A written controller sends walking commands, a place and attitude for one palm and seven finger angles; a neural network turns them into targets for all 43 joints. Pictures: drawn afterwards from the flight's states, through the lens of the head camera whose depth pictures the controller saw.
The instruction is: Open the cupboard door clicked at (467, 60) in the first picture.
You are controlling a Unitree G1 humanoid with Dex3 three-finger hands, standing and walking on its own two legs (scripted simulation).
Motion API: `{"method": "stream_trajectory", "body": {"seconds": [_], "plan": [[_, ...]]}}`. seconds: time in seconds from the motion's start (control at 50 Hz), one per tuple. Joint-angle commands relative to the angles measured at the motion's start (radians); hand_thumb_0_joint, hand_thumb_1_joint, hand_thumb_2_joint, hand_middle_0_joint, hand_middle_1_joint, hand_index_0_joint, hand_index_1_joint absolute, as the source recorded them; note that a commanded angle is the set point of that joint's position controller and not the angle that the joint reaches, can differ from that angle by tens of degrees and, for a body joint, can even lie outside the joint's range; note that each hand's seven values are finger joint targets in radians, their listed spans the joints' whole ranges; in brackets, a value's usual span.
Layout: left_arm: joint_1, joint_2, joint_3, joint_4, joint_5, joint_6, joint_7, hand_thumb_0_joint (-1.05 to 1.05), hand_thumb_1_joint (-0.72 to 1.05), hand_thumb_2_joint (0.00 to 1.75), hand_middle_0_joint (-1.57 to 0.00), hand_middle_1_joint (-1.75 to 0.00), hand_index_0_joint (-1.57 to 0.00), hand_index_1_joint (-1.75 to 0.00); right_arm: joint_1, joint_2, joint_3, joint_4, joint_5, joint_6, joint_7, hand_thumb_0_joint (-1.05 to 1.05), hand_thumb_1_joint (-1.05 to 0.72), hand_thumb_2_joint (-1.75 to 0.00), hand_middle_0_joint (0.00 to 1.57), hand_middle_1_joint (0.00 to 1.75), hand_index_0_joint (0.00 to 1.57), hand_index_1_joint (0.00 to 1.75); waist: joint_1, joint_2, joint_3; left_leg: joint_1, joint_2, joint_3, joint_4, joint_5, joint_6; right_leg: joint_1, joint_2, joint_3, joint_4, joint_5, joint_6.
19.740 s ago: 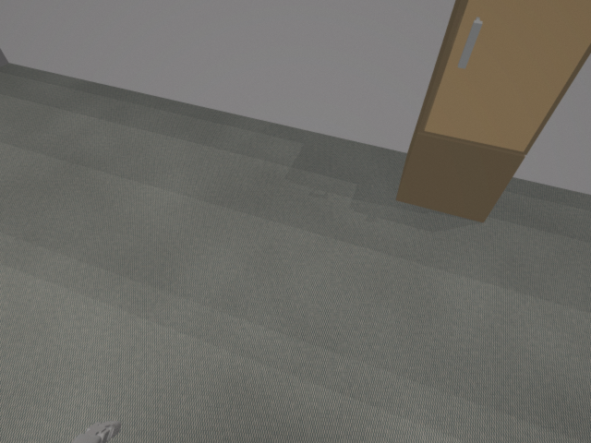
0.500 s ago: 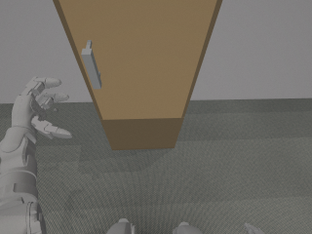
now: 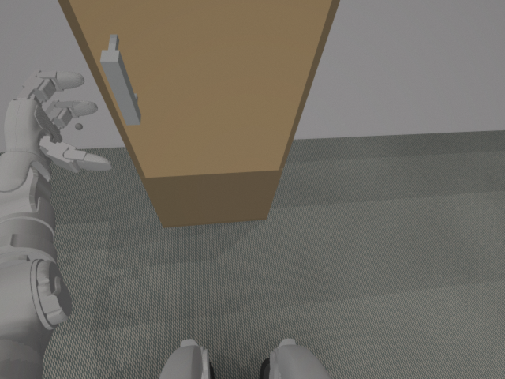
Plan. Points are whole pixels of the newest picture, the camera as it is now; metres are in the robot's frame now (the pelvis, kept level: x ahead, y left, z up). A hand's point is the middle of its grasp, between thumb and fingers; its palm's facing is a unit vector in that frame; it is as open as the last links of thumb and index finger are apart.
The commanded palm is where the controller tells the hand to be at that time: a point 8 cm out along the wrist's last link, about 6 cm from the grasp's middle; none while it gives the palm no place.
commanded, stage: move the hooked fingers beside the handle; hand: left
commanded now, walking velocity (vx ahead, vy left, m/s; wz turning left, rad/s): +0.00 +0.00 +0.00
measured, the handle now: (124, 82) +0.58 +0.19 +0.07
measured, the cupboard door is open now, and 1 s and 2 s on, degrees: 0 0 0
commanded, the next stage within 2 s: slide the fingers in behind the handle in 1.10 s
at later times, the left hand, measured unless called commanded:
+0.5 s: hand (87, 102) +0.53 +0.24 +0.07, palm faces +0.06 -1.00 -0.02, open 13.8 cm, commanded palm +0.50 +0.28 +0.07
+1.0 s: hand (85, 110) +0.51 +0.24 +0.07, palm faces +0.07 -1.00 -0.01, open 14.0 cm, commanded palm +0.50 +0.28 +0.07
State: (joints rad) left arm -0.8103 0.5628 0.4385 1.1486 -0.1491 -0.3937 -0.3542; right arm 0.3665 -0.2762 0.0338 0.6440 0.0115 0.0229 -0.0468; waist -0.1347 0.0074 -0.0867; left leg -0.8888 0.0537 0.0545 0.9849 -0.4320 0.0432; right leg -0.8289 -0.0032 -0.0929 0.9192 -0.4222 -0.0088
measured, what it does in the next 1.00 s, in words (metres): stands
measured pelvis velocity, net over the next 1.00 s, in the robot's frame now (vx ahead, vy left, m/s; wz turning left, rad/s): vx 0.01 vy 0.00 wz -0.02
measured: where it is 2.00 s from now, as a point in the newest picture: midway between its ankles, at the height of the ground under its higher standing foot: outside the picture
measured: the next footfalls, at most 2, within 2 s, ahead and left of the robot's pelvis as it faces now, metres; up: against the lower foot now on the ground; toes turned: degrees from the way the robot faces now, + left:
none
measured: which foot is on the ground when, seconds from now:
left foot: down 0.00-1.00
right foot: down 0.00-1.00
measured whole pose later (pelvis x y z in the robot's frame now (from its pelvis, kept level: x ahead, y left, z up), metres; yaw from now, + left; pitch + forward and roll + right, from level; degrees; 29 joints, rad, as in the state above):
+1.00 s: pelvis +0.01 +0.00 +0.00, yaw -1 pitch +22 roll -4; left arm -0.87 0.62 0.49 1.17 -0.10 -0.40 -0.33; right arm 0.38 -0.27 0.04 0.60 -0.01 0.09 -0.02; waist -0.17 0.01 -0.09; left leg -0.95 0.07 0.05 1.02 -0.46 0.04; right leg -0.88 0.02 -0.09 0.93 -0.43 -0.01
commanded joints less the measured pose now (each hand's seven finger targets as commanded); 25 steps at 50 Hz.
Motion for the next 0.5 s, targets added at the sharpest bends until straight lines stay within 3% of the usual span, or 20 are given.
{"method": "stream_trajectory", "body": {"seconds": [0.0,0.06,0.08,0.16,0.2,0.24,0.26,0.3,0.32,0.38,0.44,0.48], "plan": [[-0.458,0.319,0.048,-0.133,0.012,-0.046,0.027,0.0,-0.5,0.3,-0.3,-1.2,-0.3,-1.2,0.153,-0.198,-0.06,-0.063,-0.006,-0.006,-0.012,0.0,-0.9,-0.9,0.2,0.3,0.2,0.3,-0.032,0.115,-0.406,0.337,-0.015,-0.114,-0.102,0.305,-0.012,0.062,0.043,0.053,-0.091,0.212,-0.004],[-0.492,0.374,0.081,-0.159,0.033,-0.064,0.042,0.0,-0.5,0.3,-0.3,-1.2,-0.3,-1.2,0.176,-0.197,-0.057,-0.071,-0.016,0.002,-0.007,0.0,-0.9,-0.9,0.2,0.3,0.2,0.3,-0.022,0.161,-0.486,0.37,-0.014,-0.116,-0.084,0.375,-0.014,0.079,0.047,0.055,-0.072,0.258,-0.006],[-0.489,0.39,0.091,-0.155,0.035,-0.068,0.044,0.0,-0.5,0.3,-0.3,-1.2,-0.3,-1.2,0.181,-0.198,-0.057,-0.073,-0.017,0.007,-0.005,0.0,-0.9,-0.9,0.2,0.3,0.2,0.3,-0.021,0.151,-0.493,0.366,-0.012,-0.116,-0.079,0.384,-0.015,0.084,0.048,0.055,-0.07,0.265,-0.006],[-0.53,0.38,0.078,-0.157,0.041,-0.074,0.043,0.0,-0.5,0.3,-0.3,-1.2,-0.3,-1.2,0.204,-0.198,-0.058,-0.063,-0.023,0.022,0.003,0.0,-0.9,-0.9,0.2,0.3,0.2,0.3,-0.039,0.189,-0.524,0.401,-0.006,-0.118,-0.061,0.447,-0.017,0.063,0.054,0.054,-0.064,0.302,-0.004],[-0.532,0.352,0.054,-0.097,0.041,-0.049,0.038,0.0,-0.5,0.3,-0.3,-1.2,-0.3,-1.2,0.209,-0.198,-0.056,-0.061,-0.021,0.03,0.005,0.0,-0.9,-0.9,0.2,0.3,0.2,0.3,-0.06,0.158,-0.469,0.351,-0.007,-0.11,-0.06,0.406,-0.011,0.055,0.054,0.056,-0.076,0.292,0.001],[-0.558,0.376,0.057,-0.044,0.048,-0.024,0.035,0.0,-0.5,0.3,-0.3,-1.2,-0.3,-1.2,0.227,-0.205,-0.052,-0.055,-0.019,0.036,0.001,0.0,-0.9,-0.9,0.2,0.3,0.2,0.3,-0.077,0.113,-0.418,0.3,-0.007,-0.114,-0.06,0.372,-0.004,0.055,0.056,0.057,-0.08,0.282,0.001],[-0.587,0.388,0.058,-0.062,0.052,-0.02,0.034,0.0,-0.5,0.3,-0.3,-1.2,-0.3,-1.2,0.235,-0.207,-0.051,-0.058,-0.021,0.04,0.001,0.0,-0.9,-0.9,0.2,0.3,0.2,0.3,-0.079,0.14,-0.439,0.307,-0.007,-0.111,-0.062,0.381,-0.004,0.059,0.056,0.059,-0.079,0.29,0.003],[-0.535,0.429,0.093,-0.078,0.063,-0.022,0.036,0.0,-0.5,0.3,-0.3,-1.2,-0.3,-1.2,0.246,-0.207,-0.054,-0.069,-0.026,0.045,0.003,0.0,-0.9,-0.9,0.2,0.3,0.2,0.3,-0.045,0.186,-0.503,0.342,-0.01,-0.108,-0.054,0.444,-0.009,0.076,0.056,0.06,-0.069,0.327,-0.003],[-0.548,0.411,0.084,-0.123,0.058,-0.032,0.037,0.0,-0.5,0.3,-0.3,-1.2,-0.3,-1.2,0.247,-0.202,-0.055,-0.07,-0.03,0.047,0.007,0.0,-0.9,-0.9,0.2,0.3,0.2,0.3,-0.051,0.198,-0.536,0.372,-0.007,-0.108,-0.049,0.479,-0.009,0.078,0.056,0.058,-0.065,0.353,-0.002],[-0.47,0.416,0.109,-0.152,0.049,-0.047,0.025,0.0,-0.5,0.3,-0.3,-1.2,-0.3,-1.2,0.259,-0.199,-0.063,-0.076,-0.032,0.058,0.016,0.0,-0.9,-0.9,0.2,0.3,0.2,0.3,-0.029,0.186,-0.574,0.407,-0.003,-0.109,-0.043,0.564,-0.012,0.112,0.063,0.055,-0.06,0.415,-0.003],[-0.449,0.348,0.076,-0.16,0.022,-0.041,0.004,0.0,-0.5,0.3,-0.3,-1.2,-0.3,-1.2,0.251,-0.193,-0.063,-0.081,-0.026,0.068,0.02,0.0,-0.9,-0.9,0.2,0.3,0.2,0.3,-0.038,0.174,-0.535,0.408,-0.003,-0.101,-0.051,0.544,-0.009,0.109,0.069,0.051,-0.074,0.412,-0.005],[-0.469,0.357,0.076,-0.145,0.018,-0.029,0.0,0.0,-0.5,0.3,-0.3,-1.2,-0.3,-1.2,0.245,-0.196,-0.065,-0.074,-0.02,0.074,0.017,0.0,-0.9,-0.9,0.2,0.3,0.2,0.3,-0.05,0.152,-0.485,0.376,-0.003,-0.099,-0.06,0.492,-0.006,0.101,0.07,0.052,-0.086,0.386,0.001]]}}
